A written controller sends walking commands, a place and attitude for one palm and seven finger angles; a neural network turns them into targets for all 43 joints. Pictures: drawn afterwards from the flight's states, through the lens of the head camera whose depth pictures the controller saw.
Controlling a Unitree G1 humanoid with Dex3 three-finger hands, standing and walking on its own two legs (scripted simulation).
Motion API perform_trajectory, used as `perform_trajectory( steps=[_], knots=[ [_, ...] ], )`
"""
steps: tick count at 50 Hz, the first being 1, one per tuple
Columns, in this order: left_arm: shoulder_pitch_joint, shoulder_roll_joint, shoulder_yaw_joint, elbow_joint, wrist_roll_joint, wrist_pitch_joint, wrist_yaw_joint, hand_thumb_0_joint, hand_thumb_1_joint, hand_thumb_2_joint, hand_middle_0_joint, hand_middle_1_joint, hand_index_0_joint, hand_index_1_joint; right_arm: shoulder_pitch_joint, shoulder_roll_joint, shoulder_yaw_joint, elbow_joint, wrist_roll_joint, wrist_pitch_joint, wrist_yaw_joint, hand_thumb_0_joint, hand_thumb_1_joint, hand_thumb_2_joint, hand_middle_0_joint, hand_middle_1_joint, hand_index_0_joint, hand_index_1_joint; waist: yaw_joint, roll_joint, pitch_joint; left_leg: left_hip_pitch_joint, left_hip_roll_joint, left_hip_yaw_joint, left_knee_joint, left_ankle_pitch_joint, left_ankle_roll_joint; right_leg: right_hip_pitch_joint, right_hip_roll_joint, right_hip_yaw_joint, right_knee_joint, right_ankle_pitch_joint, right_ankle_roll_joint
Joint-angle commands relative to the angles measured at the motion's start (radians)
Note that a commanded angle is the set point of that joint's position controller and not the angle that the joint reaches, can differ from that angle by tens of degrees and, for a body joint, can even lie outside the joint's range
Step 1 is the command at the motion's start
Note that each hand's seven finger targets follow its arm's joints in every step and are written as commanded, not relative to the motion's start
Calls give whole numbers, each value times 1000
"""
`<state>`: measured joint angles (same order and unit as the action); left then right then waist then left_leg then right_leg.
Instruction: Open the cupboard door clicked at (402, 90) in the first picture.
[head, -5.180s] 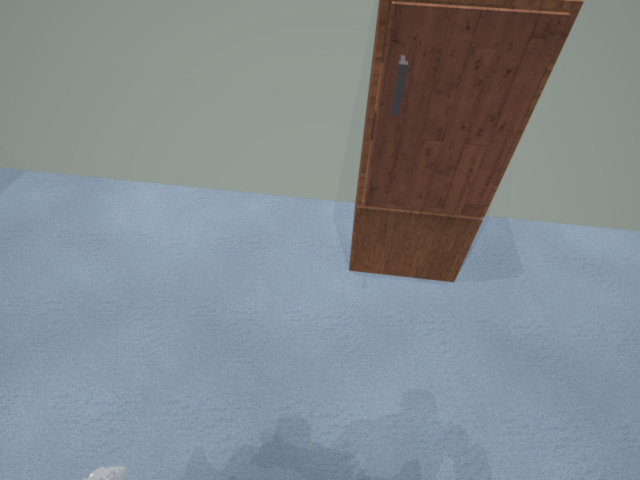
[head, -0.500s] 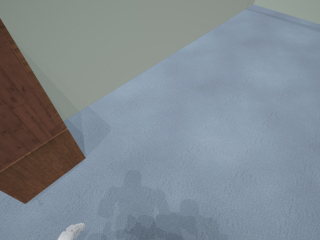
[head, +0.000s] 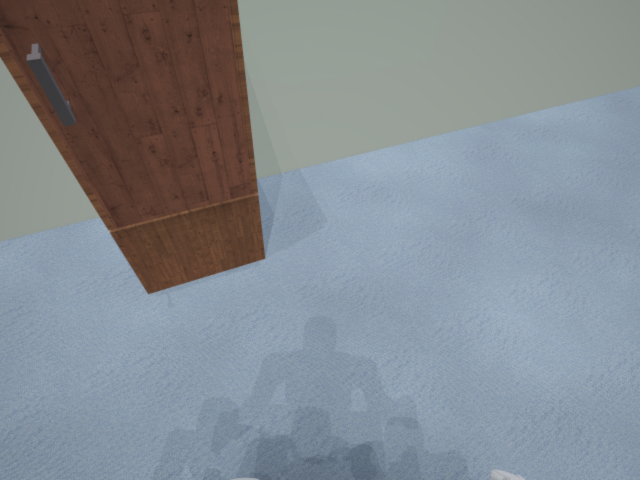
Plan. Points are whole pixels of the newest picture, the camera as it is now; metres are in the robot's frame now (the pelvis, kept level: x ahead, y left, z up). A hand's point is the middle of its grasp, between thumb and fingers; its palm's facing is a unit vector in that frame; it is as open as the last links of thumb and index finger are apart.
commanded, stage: turn to face it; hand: left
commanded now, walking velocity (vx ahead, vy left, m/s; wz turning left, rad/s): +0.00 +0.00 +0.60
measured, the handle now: (52, 85) +0.69 +0.54 +0.06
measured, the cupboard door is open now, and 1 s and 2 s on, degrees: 0 0 0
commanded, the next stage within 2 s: take the last steps up to it in 0.60 s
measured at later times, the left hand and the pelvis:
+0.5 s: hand out of the picture +0.06 +0.18 -0.13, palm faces +0.25 -0.93 -0.28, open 7.4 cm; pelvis +0.00 -0.03 +0.01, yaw +15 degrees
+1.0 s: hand out of the picture -0.09 +0.20 -0.16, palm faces +0.41 -0.89 -0.18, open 7.4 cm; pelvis -0.01 +0.02 +0.02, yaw +22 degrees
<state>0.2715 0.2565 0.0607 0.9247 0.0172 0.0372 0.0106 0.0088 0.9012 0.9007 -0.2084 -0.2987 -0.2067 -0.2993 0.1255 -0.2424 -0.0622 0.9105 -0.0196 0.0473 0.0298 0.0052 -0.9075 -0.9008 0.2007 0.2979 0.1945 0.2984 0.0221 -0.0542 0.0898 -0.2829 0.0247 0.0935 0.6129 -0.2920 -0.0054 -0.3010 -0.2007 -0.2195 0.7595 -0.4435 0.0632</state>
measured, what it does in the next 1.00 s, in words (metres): steps on the spot, turning left: right foot, then left foot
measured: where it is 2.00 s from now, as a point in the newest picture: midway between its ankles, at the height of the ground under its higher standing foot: (281, 440)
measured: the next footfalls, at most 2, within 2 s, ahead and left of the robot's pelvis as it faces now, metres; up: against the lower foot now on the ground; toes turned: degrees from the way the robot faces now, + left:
right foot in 0.40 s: +0.07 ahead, -0.13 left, +0.00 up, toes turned +8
left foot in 0.82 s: -0.03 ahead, +0.11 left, +0.00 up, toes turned +26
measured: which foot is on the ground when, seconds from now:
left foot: down 0.00-0.40, up 0.42-0.80, down 0.82-1.00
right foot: up 0.00-0.38, down 0.40-0.82, up 0.84-1.00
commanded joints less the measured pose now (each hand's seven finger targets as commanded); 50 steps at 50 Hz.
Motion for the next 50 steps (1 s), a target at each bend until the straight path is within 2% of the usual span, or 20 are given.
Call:
perform_trajectory(
  steps=[1, 3, 5, 12, 17, 18, 19, 20, 21, 23, 25, 28, 35, 38, 39, 41, 42, 43, 46, 50],
  knots=[
    [-142, 84, 28, -136, -5, -8, 13, 0, 900, 900, -200, -300, -200, -300, 181, -262, -69, -19, 1, -31, -34, 0, -900, -900, 200, 300, 200, 300, -111, 289, -183, 264, 351, -403, -225, 610, 213, -326, 51, 185, 403, -144, 27],
    [-112, 91, 35, -101, -4, -10, 1, 0, 900, 900, -200, -300, -200, -300, 56, -201, -47, -53, -4, -35, -36, 0, -900, -900, 200, 300, 200, 300, -59, 222, -106, 160, 252, -299, -243, 527, 162, -285, 53, 193, 398, -16, 32],
    [-73, 89, 36, -85, -3, -8, -3, 0, 900, 900, -200, -300, -200, -300, 26, -191, -41, -65, -3, -39, -35, 0, -900, -900, 200, 300, 200, 300, -38, 214, -107, 145, 209, -260, -252, 532, 145, -244, 69, 187, 359, 31, 38],
    [-125, 76, 28, -120, -6, -7, 3, 0, 900, 900, -200, -300, -200, -300, 57, -197, -50, -62, -7, -28, -30, 0, -900, -900, 200, 300, 200, 300, -58, 220, -104, 124, 197, -364, -262, 402, 173, -171, 122, 192, 155, 11, 36],
    [-36, 69, 21, -110, -13, -26, 11, 0, 900, 900, -200, -300, -200, -300, 22, -186, -55, -79, -5, -20, -29, 0, -900, -900, 200, 300, 200, 300, -12, 215, -146, 47, 158, -401, -154, 478, 144, 59, 174, 171, -186, 127, 17],
    [12, 87, 26, -100, -11, -36, 15, 0, 900, 900, -200, -300, -200, -300, 15, -169, -54, -81, 1, -20, -27, 0, -900, -900, 200, 300, 200, 300, 14, 167, -160, -22, 120, -375, -91, 382, 102, 177, 149, 183, -334, 240, 12],
    [38, 161, 39, -97, 4, -50, 22, 0, 900, 900, -200, -300, -200, -300, 46, -106, -46, -90, 11, -22, -21, 0, -900, -900, 200, 300, 200, 300, 19, -42, -178, -178, 16, -270, 78, 125, 27, 318, -36, 360, -450, 297, -38],
    [32, 235, 48, -105, 13, -50, 23, 0, 900, 900, -200, -300, -200, -300, 49, -60, -37, -117, 8, -22, -19, 0, -900, -900, 200, 300, 200, 300, 18, -254, -151, -312, -107, -140, 300, -294, -31, 297, -274, 573, -473, 440, -155],
    [19, 216, 54, -110, 4, -49, 29, 0, 900, 900, -200, -300, -200, -300, 42, -109, -50, -113, -1, -6, -24, 0, -900, -900, 200, 300, 200, 300, 23, -223, -158, -277, -52, -197, 461, -306, -23, 195, -298, 554, -479, 418, -211],
    [-81, 151, 34, -124, 3, -46, 27, 0, 900, 900, -200, -300, -200, -300, 34, -100, -51, -70, -4, 6, -14, 0, -900, -900, 200, 300, 200, 300, -18, -111, -59, -286, -21, -182, 614, -182, -30, 91, -183, 432, -470, 339, -198],
    [-115, 112, 20, -125, 5, -51, 26, 0, 900, 900, -200, -300, -200, -300, 68, -81, -43, -38, -6, 10, -6, 0, -900, -900, 200, 300, 200, 300, -41, -93, -42, -262, -7, -148, 625, -94, -45, 63, -119, 303, -455, 361, -172],
    [-64, 110, 19, -95, 8, -51, 27, 0, 900, 900, -200, -300, -200, -300, 58, -65, -34, -25, -4, 12, -6, 0, -900, -900, 200, 300, 200, 300, -19, -121, -53, -236, -3, -112, 515, -96, -59, 117, -104, 243, -448, 429, -169],
    [34, 157, 33, -17, 17, -45, 25, 0, 900, 900, -200, -300, -200, -300, -11, -31, -7, -18, 10, -1, -16, 0, -900, -900, 200, 300, 200, 300, 27, -153, -93, -111, -7, -42, 196, -180, -46, 182, -148, 235, -391, 617, -210],
    [15, 150, 34, 10, 9, -42, 19, 0, 900, 900, -200, -300, -200, -300, 87, -24, 6, 18, 4, -24, -21, 0, -900, -900, 200, 300, 200, 300, -13, -130, -135, 71, -15, 8, -63, -51, -32, 132, -117, 198, -358, 361, -146],
    [9, 130, 28, 17, 1, -37, 14, 0, 900, 900, -200, -300, -200, -300, 129, -42, 4, 36, 2, -35, -22, 0, -900, -900, 200, 300, 200, 300, -37, -58, -124, 199, -4, 1, -188, 17, -18, 21, -86, 169, -318, 182, -107],
    [-20, 14, 0, -29, 0, -33, -4, 0, 900, 900, -200, -300, -200, -300, 243, -203, -28, 53, -13, -46, -28, 0, -900, -900, 200, 300, 200, 300, -89, 392, -91, 312, 334, -457, -398, -151, 123, -299, 120, 36, 74, -151, -13],
    [-96, 33, -2, -35, 12, -26, 1, 0, 900, 900, -200, -300, -200, -300, 265, -199, -30, 73, -14, -49, -41, 0, -900, -900, 200, 300, 200, 300, -124, 372, -31, 217, 369, -536, -471, -259, 164, -330, 110, 130, 205, -152, -23],
    [-117, 38, 4, -22, 13, -25, -4, 0, 900, 900, -200, -300, -200, -300, 238, -168, -18, 75, -12, -51, -50, 0, -900, -900, 200, 300, 200, 300, -100, 323, 36, 151, 341, -515, -491, -305, 163, -355, 101, 177, 286, -79, -30],
    [-18, 23, -2, 59, 13, -42, -29, 0, 900, 900, -200, -300, -200, -300, 165, -80, 9, 69, -2, -81, -56, 0, -900, -900, 200, 300, 200, 300, -35, 190, 28, 155, 240, -315, -467, -90, 148, -302, 82, 179, 319, 100, -28],
    [-14, 6, -9, 86, 13, -40, -26, 0, 900, 900, -200, -300, -200, -300, 252, -63, 8, 112, 5, -100, -61, 0, -900, -900, 200, 300, 200, 300, -43, 154, 10, 230, 228, -247, -452, 125, 163, -312, 85, 173, 295, 163, -8]
  ],
)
